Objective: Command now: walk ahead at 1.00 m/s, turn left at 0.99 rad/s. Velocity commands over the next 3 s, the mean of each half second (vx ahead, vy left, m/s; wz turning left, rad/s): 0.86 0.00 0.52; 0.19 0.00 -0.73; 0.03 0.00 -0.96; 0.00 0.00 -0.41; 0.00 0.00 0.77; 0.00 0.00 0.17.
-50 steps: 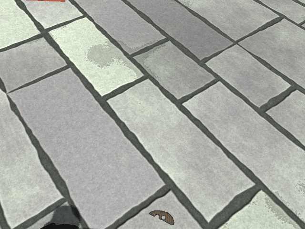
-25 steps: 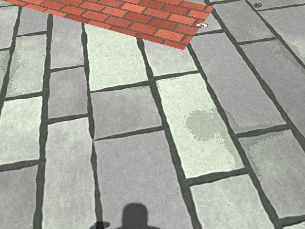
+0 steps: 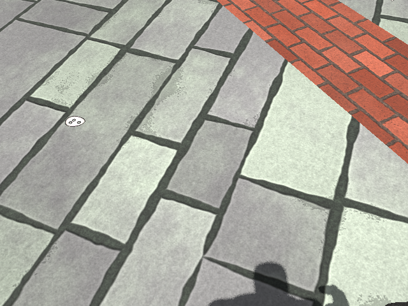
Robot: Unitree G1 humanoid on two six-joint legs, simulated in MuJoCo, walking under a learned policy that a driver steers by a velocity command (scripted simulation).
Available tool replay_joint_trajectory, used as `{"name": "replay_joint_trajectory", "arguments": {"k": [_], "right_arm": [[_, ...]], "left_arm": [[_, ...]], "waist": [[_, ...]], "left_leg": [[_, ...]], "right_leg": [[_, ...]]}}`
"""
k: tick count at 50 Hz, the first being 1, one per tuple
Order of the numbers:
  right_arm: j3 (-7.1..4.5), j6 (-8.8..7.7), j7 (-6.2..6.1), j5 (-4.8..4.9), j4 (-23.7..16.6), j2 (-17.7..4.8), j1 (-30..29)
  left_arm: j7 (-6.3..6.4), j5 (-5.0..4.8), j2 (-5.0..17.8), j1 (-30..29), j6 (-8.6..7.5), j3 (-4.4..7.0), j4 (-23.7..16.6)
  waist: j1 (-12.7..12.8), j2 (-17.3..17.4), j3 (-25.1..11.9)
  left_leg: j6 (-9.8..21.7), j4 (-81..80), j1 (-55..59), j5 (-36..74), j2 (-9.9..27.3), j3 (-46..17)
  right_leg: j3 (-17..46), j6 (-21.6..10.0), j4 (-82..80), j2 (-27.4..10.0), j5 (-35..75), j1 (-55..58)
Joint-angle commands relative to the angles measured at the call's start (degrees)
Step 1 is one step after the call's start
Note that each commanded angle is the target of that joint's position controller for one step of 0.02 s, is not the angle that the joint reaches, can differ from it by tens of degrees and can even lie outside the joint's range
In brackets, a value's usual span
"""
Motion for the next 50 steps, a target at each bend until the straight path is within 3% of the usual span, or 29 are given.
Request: {"name": "replay_joint_trajectory", "arguments": {"k": [1, 4, 6, 7, 9, 10, 11, 12, 13, 14, 15, 17, 20, 22, 24, 27, 29, 30, 31, 32, 33, 34, 35, 36, 37, 39, 42, 45, 50], "right_arm": [[2.03, 0.10, 1.04, 0.19, -7.04, 2.17, -4.58], [2.74, 0.06, 2.08, -0.02, -8.67, 2.29, -11.75], [3.15, -0.27, 2.28, 0.14, -8.36, 2.98, -13.30], [2.85, -0.08, 2.00, 0.81, -6.89, 2.54, -10.52], [1.83, -0.52, 0.99, 0.07, -4.62, -0.27, -0.87], [0.42, -0.95, 0.04, 0.16, -1.04, -2.57, 10.31], [-1.74, -1.38, -1.46, 0.64, 3.62, -5.74, 21.65], [-3.42, -0.67, -2.94, 1.79, 4.22, -9.43, 17.15], [-3.91, 0.06, -3.00, -0.56, 0.65, -14.64, 14.33], [-3.58, 0.26, -3.99, -0.35, 0.89, -10.39, 17.83], [-2.90, -0.55, -4.55, -0.17, 2.69, -7.42, 15.59], [-0.67, -3.24, -4.82, -0.19, 3.10, -2.22, 9.99], [0.44, -5.99, -3.82, 0.92, 6.31, -0.09, 10.94], [0.94, -6.76, -3.40, 0.82, 6.80, 0.57, 9.00], [1.36, -7.53, -3.47, 1.70, 7.39, 1.97, 9.63], [0.95, -7.77, -5.08, 2.35, 7.84, -0.10, 12.08], [0.16, -7.02, -6.52, 2.44, 6.50, -2.29, 9.16], [-0.29, -6.35, -6.87, 2.72, 5.15, -3.15, 4.48], [-0.31, -5.57, -6.38, 2.68, 4.73, -1.24, 1.43], [0.94, -4.66, -6.28, 1.25, 2.38, 4.71, 10.31], [1.79, -4.24, -6.29, 1.05, 1.13, 3.50, 18.79], [2.34, -3.81, -6.17, 0.29, 1.40, 1.66, 17.36], [1.72, -3.11, -5.95, -0.64, 1.16, -0.55, 12.91], [1.45, -2.12, -5.78, -1.46, 0.28, -0.36, 9.13], [1.81, -0.72, -5.74, -1.28, -0.70, -0.08, 9.35], [2.49, 1.25, -6.37, -1.04, -1.36, 1.48, 7.59], [2.84, 1.76, -6.40, -0.43, -1.95, 1.94, 5.55], [2.56, 2.46, -6.18, 0.16, -3.03, 1.04, 1.29], [2.37, 1.06, -6.16, 0.85, -3.26, 0.45, -3.12]], "left_arm": [[-0.48, -0.17, 1.77, -4.39, -2.39, -0.53, -2.80], [-0.03, -0.16, 3.41, -0.46, -2.34, -0.27, -0.61], [0.58, 0.08, 5.29, 2.58, -1.79, -0.02, 0.30], [1.20, -0.05, 6.63, 2.86, -1.55, 0.24, -0.26], [2.17, 0.21, 11.36, 1.81, 0.22, 1.44, -0.83], [2.04, 0.22, 12.04, -0.81, 1.17, 1.79, -1.78], [1.41, 0.55, 11.23, -3.16, 1.99, 1.87, -3.22], [0.51, 0.95, 4.49, -3.67, 1.74, 0.60, -4.73], [0.45, -1.08, 3.64, 0.59, 0.55, -0.44, -11.65], [0.50, -1.25, 5.67, -5.43, -0.66, -0.55, -11.27], [0.59, -1.97, 5.07, -4.86, -0.84, -0.88, -10.24], [0.39, -0.72, 2.67, -3.23, 0.95, -1.55, -7.22], [-0.83, -0.55, 0.58, -1.58, 3.56, -1.49, -5.44], [-1.63, -1.30, -1.63, -4.26, 3.40, -1.93, -6.09], [-2.16, -1.68, -2.87, -9.19, 2.31, -2.51, -7.10], [-2.97, -0.78, -1.29, -8.26, 1.84, -1.84, -5.78], [-3.16, 0.50, 2.33, 2.81, 2.33, -0.05, -2.84], [-2.78, 0.84, 4.79, 11.75, 2.54, 1.30, -0.66], [-1.77, -0.20, 6.80, 15.43, 2.53, 2.35, 0.82], [-1.13, -0.73, 10.59, 9.92, 2.76, 2.73, -0.50], [-0.67, -1.42, 12.84, 5.98, 2.90, 3.69, -3.95], [-0.05, -2.06, 9.92, -1.70, 3.94, 3.47, -7.48], [0.28, -2.27, 5.40, -4.48, 5.06, 2.23, -8.10], [0.04, -2.34, 3.56, -5.38, 5.66, 1.57, -7.59], [0.16, -1.90, 4.69, -4.49, 5.59, 1.88, -7.78], [-0.27, -1.45, 6.04, -3.30, 5.42, 2.26, -6.71], [0.12, -1.18, 7.97, -4.46, 5.89, 3.10, -7.45], [0.55, -1.91, 8.66, -5.66, 7.47, 3.89, -8.57], [0.21, -1.23, 8.84, -5.60, 8.60, 4.78, -9.38]], "waist": [[-3.91, -8.21, 4.17], [-2.03, -5.17, 8.70], [-1.74, -5.99, 7.96], [-2.97, -8.28, 3.28], [-9.83, -10.97, -0.06], [-14.78, -11.50, -4.62], [-18.67, -8.12, -9.63], [-12.47, 6.56, -6.36], [-7.34, 8.80, -18.33], [-10.55, -2.99, -16.67], [-7.17, -6.33, -6.10], [-1.11, -12.45, 1.60], [1.33, -8.08, 5.00], [1.48, -4.11, 4.83], [-1.33, -1.21, 4.35], [-2.33, -0.97, -1.36], [3.01, 2.16, -6.23], [8.98, 1.62, -7.90], [12.55, -7.57, -5.97], [1.99, -16.00, -5.41], [-0.40, -13.37, -20.28], [-1.75, -5.76, -18.44], [-2.74, 0.74, -10.43], [-3.36, 4.61, -6.53], [-3.48, 0.51, -4.42], [-3.45, 0.03, -3.75], [-2.76, -3.18, -7.02], [-0.84, -7.71, -6.58], [2.06, -11.37, -3.20]], "left_leg": [[-0.16, -5.47, -4.68, 7.64, 3.44, -1.81], [1.72, -20.26, -1.34, 10.60, 1.65, 5.41], [3.99, -26.77, 5.29, 9.11, -2.62, 11.08], [4.77, -26.32, 10.94, 8.45, -5.46, 12.09], [7.06, -29.71, 19.81, 0.82, -8.16, 11.56], [8.73, -31.85, 31.92, 0.76, -8.96, 8.84], [10.23, -37.69, 48.41, 0.49, -9.28, 4.61], [10.94, -38.82, 58.18, 1.99, -0.13, -10.00], [22.09, -47.70, 71.70, 2.35, 14.10, -40.28], [20.12, -55.82, 67.33, -3.10, 14.59, -41.58], [17.67, -58.36, 56.02, -2.94, 14.51, -35.69], [13.43, -58.59, 37.07, 22.49, 11.36, -22.73], [8.69, -60.11, 25.68, 44.39, 7.07, -7.67], [3.45, -61.22, 24.58, 51.86, 2.05, 1.90], [1.00, -59.73, 27.38, 49.87, -0.02, 5.93], [-2.19, -51.62, 36.93, 52.85, 0.34, 8.57], [-5.02, -36.78, 35.04, 56.38, 2.32, 8.75], [-6.46, -21.00, 30.43, 49.24, 1.58, 8.85], [-7.72, 3.85, 22.40, 4.27, -7.56, 11.10], [-8.91, 20.91, 7.52, -25.19, -12.04, 5.58], [-8.95, 24.95, 2.53, -20.87, -10.02, -5.71], [-7.85, 20.96, 3.42, -15.04, -6.64, -7.59], [-7.87, 15.65, 3.92, -14.23, -4.91, -6.71], [-7.82, 10.25, 4.63, -14.26, -3.78, -5.85], [-8.45, 4.83, 6.99, -14.39, -3.11, -5.90], [-9.35, -2.49, 11.04, -13.46, -2.74, -5.29], [-9.57, -11.40, 11.40, -8.90, -3.17, -5.65], [-9.59, -17.33, 9.09, -5.75, -3.78, -7.28], [-8.13, -27.96, 9.48, -6.50, -5.59, -8.98]], "right_leg": [[4.60, -3.74, -13.91, -13.62, 19.32, -1.60], [-3.31, -2.25, -16.26, -11.36, 28.83, 0.68], [-7.00, -0.74, -12.21, -10.56, 53.97, 4.61], [-7.70, -0.21, -7.53, -10.89, 70.82, 7.33], [-6.62, -0.14, 9.20, -14.96, 86.08, 9.14], [-5.18, -1.53, 21.78, -15.83, 82.75, 5.43], [-4.93, -2.07, 40.40, -13.36, 63.42, -4.16], [-3.80, -1.26, 62.36, -2.00, -3.06, -24.36], [6.76, -0.28, 75.69, 1.00, -10.34, -41.02], [11.68, -0.89, 73.53, -1.75, -3.58, -43.98], [10.96, -1.51, 68.32, -4.51, -1.18, -43.65], [11.75, -1.30, 60.38, -7.14, -1.44, -32.84], [12.01, -1.01, 46.32, -5.69, -0.89, -24.36], [8.93, -2.37, 34.63, -3.83, 9.75, -21.91], [4.13, -3.57, 20.81, -1.77, 23.49, -19.52], [-0.63, -5.01, 12.38, 4.18, 32.50, -14.73], [0.55, -6.92, 12.69, 7.59, 27.40, -2.76], [4.06, -9.74, 9.24, 6.15, 29.06, 4.82], [9.44, -13.87, 2.12, 1.08, 43.91, 9.19], [27.15, -19.27, 12.44, -10.23, 91.65, 15.11], [42.25, -28.06, 6.82, -19.12, 85.67, 23.48], [45.00, -27.82, 1.33, -18.09, 61.96, 16.37], [41.67, -25.29, -1.60, -14.17, 44.91, 5.98], [38.24, -21.47, -4.31, -10.14, 33.25, -0.08], [38.16, -21.88, -5.09, -10.26, 35.70, -5.81], [34.24, -19.38, -4.02, -6.45, 40.29, -11.27], [33.82, -13.53, -2.36, -2.65, 34.26, -9.99], [38.16, -9.00, -4.75, -0.64, 12.49, -7.57], [44.49, -9.00, -5.13, 0.06, 0.52, -3.80]]}}
Next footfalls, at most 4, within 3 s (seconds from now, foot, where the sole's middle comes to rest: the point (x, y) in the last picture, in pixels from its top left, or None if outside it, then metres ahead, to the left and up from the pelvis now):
0.24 left None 0.37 0.06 -0.77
0.62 right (210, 233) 0.74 0.05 -0.77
1.14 left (166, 223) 0.78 0.22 -0.77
1.68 right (206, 266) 0.62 0.06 -0.77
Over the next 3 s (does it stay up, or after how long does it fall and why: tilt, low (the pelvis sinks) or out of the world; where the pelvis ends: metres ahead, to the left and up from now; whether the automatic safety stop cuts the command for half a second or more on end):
stays up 0.70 0.11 0.01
